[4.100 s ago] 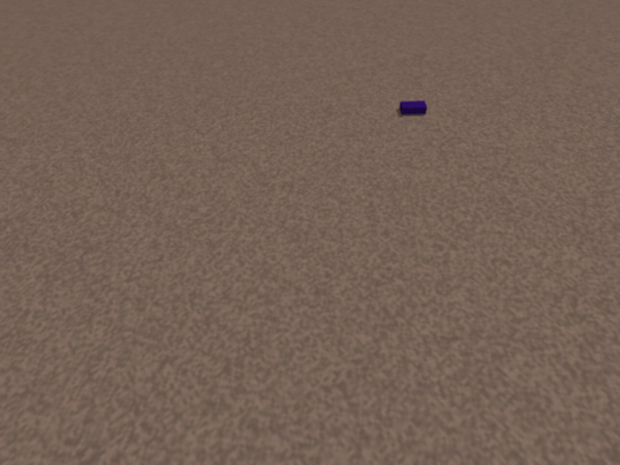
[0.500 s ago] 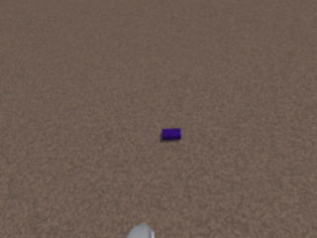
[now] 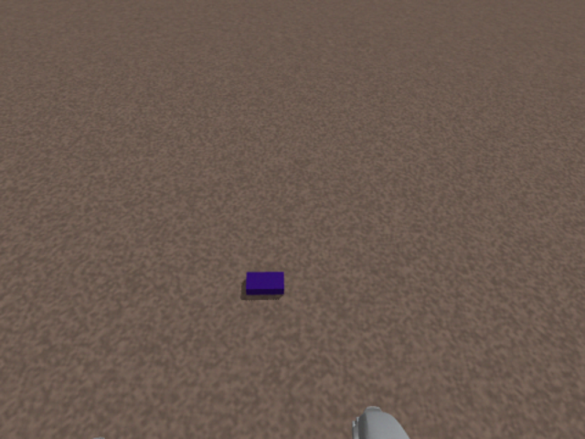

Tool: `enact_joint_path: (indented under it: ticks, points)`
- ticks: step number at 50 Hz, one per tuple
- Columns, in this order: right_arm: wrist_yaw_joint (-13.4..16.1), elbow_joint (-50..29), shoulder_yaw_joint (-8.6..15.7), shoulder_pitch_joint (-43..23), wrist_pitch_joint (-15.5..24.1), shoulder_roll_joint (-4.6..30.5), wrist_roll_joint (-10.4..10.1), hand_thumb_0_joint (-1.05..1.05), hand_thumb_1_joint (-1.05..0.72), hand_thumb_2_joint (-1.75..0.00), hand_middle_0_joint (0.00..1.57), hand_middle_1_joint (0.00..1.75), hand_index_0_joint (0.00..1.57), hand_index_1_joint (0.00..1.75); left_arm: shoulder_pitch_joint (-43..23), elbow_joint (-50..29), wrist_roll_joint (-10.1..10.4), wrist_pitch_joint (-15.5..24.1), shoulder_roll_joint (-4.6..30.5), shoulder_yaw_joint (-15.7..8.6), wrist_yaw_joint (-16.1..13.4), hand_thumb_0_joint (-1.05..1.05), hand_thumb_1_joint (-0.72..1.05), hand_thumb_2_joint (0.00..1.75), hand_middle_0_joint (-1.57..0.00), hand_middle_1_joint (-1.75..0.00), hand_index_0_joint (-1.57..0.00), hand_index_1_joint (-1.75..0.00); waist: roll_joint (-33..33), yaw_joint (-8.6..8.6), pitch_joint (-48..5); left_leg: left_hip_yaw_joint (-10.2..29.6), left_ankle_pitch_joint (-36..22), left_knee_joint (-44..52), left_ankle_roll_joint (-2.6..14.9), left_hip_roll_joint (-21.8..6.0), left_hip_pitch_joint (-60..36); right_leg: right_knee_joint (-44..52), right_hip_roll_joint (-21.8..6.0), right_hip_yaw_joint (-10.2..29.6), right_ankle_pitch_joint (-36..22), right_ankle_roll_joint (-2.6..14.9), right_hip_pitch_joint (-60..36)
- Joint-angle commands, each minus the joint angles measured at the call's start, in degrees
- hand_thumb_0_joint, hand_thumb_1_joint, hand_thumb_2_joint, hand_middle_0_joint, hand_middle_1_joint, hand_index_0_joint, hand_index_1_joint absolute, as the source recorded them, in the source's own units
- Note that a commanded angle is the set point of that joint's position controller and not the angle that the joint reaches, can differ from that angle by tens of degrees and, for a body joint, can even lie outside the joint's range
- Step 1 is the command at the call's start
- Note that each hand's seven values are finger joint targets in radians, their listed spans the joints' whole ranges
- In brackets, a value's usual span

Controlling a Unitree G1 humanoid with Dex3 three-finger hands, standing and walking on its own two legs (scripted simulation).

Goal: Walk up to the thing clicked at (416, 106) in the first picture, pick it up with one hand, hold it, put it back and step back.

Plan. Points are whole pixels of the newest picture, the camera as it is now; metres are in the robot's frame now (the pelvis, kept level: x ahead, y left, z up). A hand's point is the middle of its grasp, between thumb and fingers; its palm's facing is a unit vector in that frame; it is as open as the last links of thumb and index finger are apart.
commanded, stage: walk up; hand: left
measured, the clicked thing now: (265, 283) +0.78 +0.11 -0.74
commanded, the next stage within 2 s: none
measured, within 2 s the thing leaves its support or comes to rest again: neither
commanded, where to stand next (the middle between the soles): +0.43 -0.21 m, yaw +5 degrees
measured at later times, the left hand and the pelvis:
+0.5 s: hand out of the picture +0.15 +0.14 -0.14, palm faces +0.06 -0.94 -0.35, open 7.4 cm; pelvis +0.16 -0.14 +0.00, yaw +3 degrees
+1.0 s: hand (268, 322) +0.34 +0.07 -0.14, palm faces +0.03 -0.90 -0.44, open 7.4 cm; pelvis +0.30 -0.23 -0.02, yaw +4 degrees
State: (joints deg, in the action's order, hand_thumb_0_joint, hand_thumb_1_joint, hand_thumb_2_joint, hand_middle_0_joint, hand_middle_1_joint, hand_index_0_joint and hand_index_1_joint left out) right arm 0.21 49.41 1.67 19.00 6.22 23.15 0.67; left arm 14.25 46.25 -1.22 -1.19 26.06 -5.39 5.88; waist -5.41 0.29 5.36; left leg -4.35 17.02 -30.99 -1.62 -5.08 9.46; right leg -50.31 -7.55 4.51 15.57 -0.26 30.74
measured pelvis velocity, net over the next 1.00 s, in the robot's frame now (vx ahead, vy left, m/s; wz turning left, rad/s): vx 0.30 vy -0.23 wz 0.07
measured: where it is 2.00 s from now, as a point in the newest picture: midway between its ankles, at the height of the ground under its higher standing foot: (365, 410)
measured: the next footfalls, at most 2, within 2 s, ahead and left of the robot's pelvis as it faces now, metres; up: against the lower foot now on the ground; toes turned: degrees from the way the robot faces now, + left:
right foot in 0.12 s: +0.19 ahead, -0.22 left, +0.00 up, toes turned -4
left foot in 0.56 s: +0.31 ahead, -0.03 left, +0.00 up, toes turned +9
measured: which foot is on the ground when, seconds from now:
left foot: down 0.00-0.14, up 0.16-0.54, down 0.56-0.98, up 1.00-1.00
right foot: up 0.00-0.10, down 0.12-0.58, up 0.60-0.96, down 0.98-1.00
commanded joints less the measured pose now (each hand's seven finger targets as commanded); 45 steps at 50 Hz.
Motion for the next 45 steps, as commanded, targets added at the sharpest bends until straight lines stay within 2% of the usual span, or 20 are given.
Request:
enact_joint_path:
  ticks: [1, 4, 6, 7, 8, 9, 12, 14, 20, 22, 26, 27, 28, 29, 30, 31, 34, 36, 42, 45]
  points:
    - [0.81, -3.99, 6.59, -3.07, 1.59, 20.41, -0.12, 0.0, -0.9, -0.9, 0.2, 0.3, 0.2, 0.3, -0.3, -2.8, 0.31, 1.09, 7.78, -3.13, 0.85, 0.0, 0.9, 0.9, -0.2, -0.3, -0.2, -0.3, 17.29, 0.34, -0.99, 6.08, 6.56, 14.46, 11.54, -9.23, 11.7, 9.3, 0.12, -5.15, -6.45, 0.55, -11.11]
    - [1.02, -4.09, 6.91, -6.66, 0.4, 20.69, 0.05, 0.0, -0.9, -0.9, 0.2, 0.3, 0.2, 0.3, 4.25, -0.25, 0.02, 1.38, 9.34, -4.08, 0.63, 0.0, 0.9, 0.9, -0.2, -0.3, -0.2, -0.3, 14.99, 4.0, -3.22, 6.47, 14.27, 8.55, 10.6, -10.0, 14.35, 12.7, 1.53, -7.69, -3.84, 0.86, -19.28]
    - [1.26, -3.04, 4.82, -1.62, -0.44, 14.18, 0.82, 0.0, -0.9, -0.9, 0.2, 0.3, 0.2, 0.3, 11.81, 2.62, -0.59, 2.83, 13.62, -6.02, -0.41, 0.0, 0.9, 0.9, -0.2, -0.3, -0.2, -0.3, -2.12, 7.27, -7.86, 0.6, 5.7, -17.43, 7.79, -3.82, 18.02, 18.27, 3.54, -5.32, 5.45, 1.06, -31.71]
    - [1.22, -3.86, 2.83, 0.28, -0.51, 8.49, 0.21, 0.0, -0.9, -0.9, 0.2, 0.3, 0.2, 0.3, 15.83, 2.77, -1.51, 3.48, 18.52, -7.28, -1.53, 0.0, 0.9, 0.9, -0.2, -0.3, -0.2, -0.3, -19.2, 9.46, -5.71, 0.4, 13.95, -34.29, 5.44, 4.79, 30.06, 29.47, -5.55, 12.65, 17.9, 3.23, -33.54]
    - [1.68, -4.8, 3.23, -0.6, -0.75, 10.84, -0.92, 0.0, -0.9, -0.9, 0.2, 0.3, 0.2, 0.3, 12.63, 0.49, -0.78, 3.86, 19.76, -6.46, -2.12, 0.0, 0.9, 0.9, -0.2, -0.3, -0.2, -0.3, -17.57, 7.75, -4.21, 3.93, 14.32, -40.61, 3.88, 7.43, 35.45, 39.02, -13.99, 29.34, 17.93, 7.83, -30.87]
    - [2.21, -3.66, 4.4, -1.06, -1.12, 14.63, -0.38, 0.0, -0.9, -0.9, 0.2, 0.3, 0.2, 0.3, 7.3, -0.87, 0.1, 3.76, 20.2, -6.26, -2.47, 0.0, 0.9, 0.9, -0.2, -0.3, -0.2, -0.3, -13.95, 5.8, -2.56, 6.92, 13.02, -43.48, 4.19, 3.33, 33.89, 40.02, -15.82, 31.8, 18.72, 10.35, -26.02]
    - [1.17, 0.4, 4.38, 1.3, -0.91, 14.44, -1.86, 0.0, -0.9, -0.9, 0.2, 0.3, 0.2, 0.3, 2.34, -2.09, 0.31, 4.17, 13.88, -4.18, -3.15, 0.0, 0.9, 0.9, -0.2, -0.3, -0.2, -0.3, -6.96, 1.75, -0.58, 9.23, 5.39, -37.15, 4.57, 0.27, 26.8, 33.79, -7.98, 11.99, 3.65, 9.8, -19.14]
    - [0.5, 1.26, 4.11, 4.29, -1.12, 13.19, -1.09, 0.0, -0.9, -0.9, 0.2, 0.3, 0.2, 0.3, 2.17, -2.18, 0.24, 4.69, 12.02, -3.45, -3.41, 0.0, 0.9, 0.9, -0.2, -0.3, -0.2, -0.3, -6.88, 0.99, -2.48, 7.24, 2.91, -32.61, 4.13, 1.13, 23.45, 31.6, -5.4, 5.27, -3.72, 10.76, -19.12]
    - [-0.69, -2.03, 3.87, -2.61, -1.18, 11.74, -0.21, 0.0, -0.9, -0.9, 0.2, 0.3, 0.2, 0.3, 6.12, -4.21, -0.29, 4.85, 11.34, -2.66, -3.26, 0.0, 0.9, 0.9, -0.2, -0.3, -0.2, -0.3, -3.16, 3.85, -2.04, 3.65, 0.36, -15.28, 2.45, 0.66, 22.1, 33.96, -8.69, 4.04, -2.34, 13.67, -21.24]
    - [-0.56, -2.69, 4.03, -3.83, -1.02, 11.57, -0.29, 0.0, -0.9, -0.9, 0.2, 0.3, 0.2, 0.3, 7.31, -4.41, -0.24, 4.53, 11.61, -2.45, -3.31, 0.0, 0.9, 0.9, -0.2, -0.3, -0.2, -0.3, -1.49, 4.25, -2.21, 2.4, -1.17, -12.07, 2.57, 1.16, 20.2, 32.44, -8.65, 3.44, -6.06, 12.0, -22.45]
    - [-0.27, -1.32, 4.64, 2.36, -0.24, 11.03, -0.35, 0.0, -0.9, -0.9, 0.2, 0.3, 0.2, 0.3, 3.1, -6.17, -0.13, 3.72, 11.62, -1.97, -2.91, 0.0, 0.9, 0.9, -0.2, -0.3, -0.2, -0.3, 2.68, -1.16, -2.92, -1.38, -6.54, -1.77, 4.25, 4.07, 2.13, 24.58, -6.47, -1.51, -2.88, 10.06, -11.83]
    - [0.38, 0.27, 5.38, 7.46, 0.13, 12.63, -0.12, 0.0, -0.9, -0.9, 0.2, 0.3, 0.2, 0.3, 3.26, -6.89, -0.28, 3.76, 9.73, -1.1, -2.85, 0.0, 0.9, 0.9, -0.2, -0.3, -0.2, -0.3, 6.62, -3.7, -6.04, 0.53, -6.62, -0.06, 5.21, 4.74, -8.67, 15.82, -4.2, -3.41, -8.14, 8.94, -7.07]
    - [1.16, 0.7, 6.48, 11.35, 0.45, 15.76, 0.42, 0.0, -0.9, -0.9, 0.2, 0.3, 0.2, 0.3, 5.63, -6.75, 0.04, 3.73, 6.48, -0.18, -2.72, 0.0, 0.9, 0.9, -0.2, -0.3, -0.2, -0.3, 15.64, -5.67, -8.48, 10.91, 1.56, 6.16, 7.66, -1.33, -15.78, 0.7, 1.52, -7.86, -5.94, 6.38, -1.11]
    - [1.82, -1.08, 7.63, 12.19, 0.48, 20.3, 1.05, 0.0, -0.9, -0.9, 0.2, 0.3, 0.2, 0.3, 8.88, -6.65, 0.21, 3.46, 3.66, 0.0, -2.63, 0.0, 0.9, 0.9, -0.2, -0.3, -0.2, -0.3, 22.93, -4.4, -9.71, 37.23, 7.97, 11.73, 12.77, -16.57, -21.43, -10.96, 8.72, -8.59, 13.91, 2.74, 10.88]
    - [2.27, -2.79, 7.66, 9.43, 0.2, 20.36, 0.0, 0.0, -0.9, -0.9, 0.2, 0.3, 0.2, 0.3, 8.71, -5.18, -0.17, 2.29, 9.85, -1.33, -3.21, 0.0, 0.9, 0.9, -0.2, -0.3, -0.2, -0.3, 11.68, -3.73, -7.62, 44.36, 16.86, 15.68, 16.51, -21.24, -14.53, -15.36, 6.39, -2.48, 14.85, 2.71, 11.5]
    - [2.2, -2.87, 7.95, 7.3, 0.0, 20.92, -1.15, 0.0, -0.9, -0.9, 0.2, 0.3, 0.2, 0.3, 7.96, -4.97, -0.48, 1.85, 13.15, -2.07, -3.33, 0.0, 0.9, 0.9, -0.2, -0.3, -0.2, -0.3, 11.33, -3.59, -4.02, 45.09, 20.56, 17.22, 19.62, -23.47, -9.62, -19.08, 3.68, 0.5, 14.05, 2.7, 11.64]
    - [1.92, -3.93, 5.69, 2.15, 0.5, 15.54, -0.75, 0.0, -0.9, -0.9, 0.2, 0.3, 0.2, 0.3, 7.36, -2.83, -0.17, 1.75, 10.98, -2.27, -2.79, 0.0, 0.9, 0.9, -0.2, -0.3, -0.2, -0.3, 7.7, -0.73, 2.14, 23.63, 5.23, 16.71, 13.6, -13.43, 2.29, -14.7, 2.0, 2.59, 5.93, 1.6, 5.38]
    - [1.43, -3.54, 5.62, 1.71, 0.97, 15.94, -0.66, 0.0, -0.9, -0.9, 0.2, 0.3, 0.2, 0.3, 8.84, -1.86, -0.06, 1.6, 9.94, -2.31, -2.33, 0.0, 0.9, 0.9, -0.2, -0.3, -0.2, -0.3, 11.24, 0.02, 2.61, 16.37, 0.56, 15.66, 13.41, -11.19, 7.23, -11.17, 1.31, 0.54, 3.37, 0.47, 1.47]
    - [-0.26, -5.03, 6.55, -1.49, 0.91, 18.98, 0.32, 0.0, -0.9, -0.9, 0.2, 0.3, 0.2, 0.3, 3.91, -2.2, 0.29, 1.91, 8.38, -2.25, -0.32, 0.0, 0.9, 0.9, -0.2, -0.3, -0.2, -0.3, 19.2, -0.72, 1.0, 9.78, 15.26, 17.04, 13.16, -7.82, 10.35, 6.28, 0.75, -4.8, -0.57, -0.33, -4.97]
    - [-0.55, -5.23, 6.16, -4.23, -0.65, 17.97, 0.55, 0.0, -0.9, -0.9, 0.2, 0.3, 0.2, 0.3, 4.95, 0.82, 0.81, 3.04, 8.32, -2.32, -1.49, 0.0, 0.9, 0.9, -0.2, -0.3, -0.2, -0.3, 17.94, 0.65, 0.01, 8.64, 14.53, 11.86, 12.45, -7.33, 16.22, 11.59, 2.86, -7.08, -2.21, -0.19, -14.36]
